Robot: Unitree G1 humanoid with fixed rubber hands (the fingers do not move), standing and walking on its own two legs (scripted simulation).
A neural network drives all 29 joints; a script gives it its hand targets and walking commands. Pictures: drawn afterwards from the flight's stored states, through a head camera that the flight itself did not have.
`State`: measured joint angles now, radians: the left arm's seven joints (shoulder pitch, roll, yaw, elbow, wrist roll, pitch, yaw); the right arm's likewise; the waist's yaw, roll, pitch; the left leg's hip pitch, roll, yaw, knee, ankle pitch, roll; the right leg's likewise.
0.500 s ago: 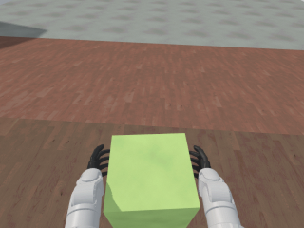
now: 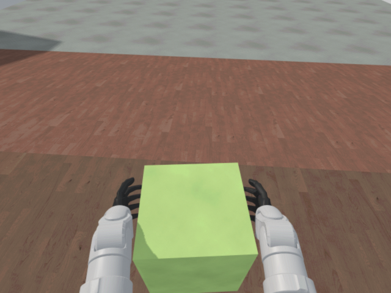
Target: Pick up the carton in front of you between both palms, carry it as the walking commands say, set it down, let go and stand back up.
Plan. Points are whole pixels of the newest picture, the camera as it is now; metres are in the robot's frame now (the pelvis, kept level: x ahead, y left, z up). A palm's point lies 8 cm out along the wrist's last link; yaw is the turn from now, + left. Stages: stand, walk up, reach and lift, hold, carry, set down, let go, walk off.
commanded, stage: reach and lift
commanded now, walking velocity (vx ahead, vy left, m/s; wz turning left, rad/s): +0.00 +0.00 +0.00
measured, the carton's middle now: (193, 231) +0.29 +0.00 -0.04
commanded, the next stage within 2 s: hold in 0.52 s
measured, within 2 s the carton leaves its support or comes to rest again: neither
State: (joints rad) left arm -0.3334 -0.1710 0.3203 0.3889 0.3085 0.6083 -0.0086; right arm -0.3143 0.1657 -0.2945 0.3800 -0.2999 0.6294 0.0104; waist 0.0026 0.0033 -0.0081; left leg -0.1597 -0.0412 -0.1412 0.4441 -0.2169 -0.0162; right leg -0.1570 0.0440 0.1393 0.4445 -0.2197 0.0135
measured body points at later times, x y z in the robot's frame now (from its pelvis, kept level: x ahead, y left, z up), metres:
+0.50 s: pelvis +0.02 +0.00 +0.01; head -0.02 +0.00 +0.45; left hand +0.31 +0.16 +0.03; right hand +0.31 -0.15 +0.03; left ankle +0.02 +0.13 -0.74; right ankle +0.02 -0.13 -0.74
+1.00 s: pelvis +0.00 +0.00 +0.00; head -0.04 +0.00 +0.45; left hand +0.31 +0.16 +0.05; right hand +0.30 -0.15 +0.04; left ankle +0.02 +0.13 -0.74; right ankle +0.02 -0.13 -0.74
